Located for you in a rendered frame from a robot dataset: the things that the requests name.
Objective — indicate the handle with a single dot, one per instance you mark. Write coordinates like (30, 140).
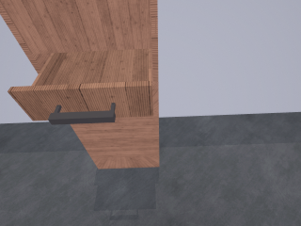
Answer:
(82, 117)

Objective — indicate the drawer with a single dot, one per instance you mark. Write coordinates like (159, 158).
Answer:
(90, 81)

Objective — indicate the cabinet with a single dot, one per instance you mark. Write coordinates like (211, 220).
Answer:
(45, 27)

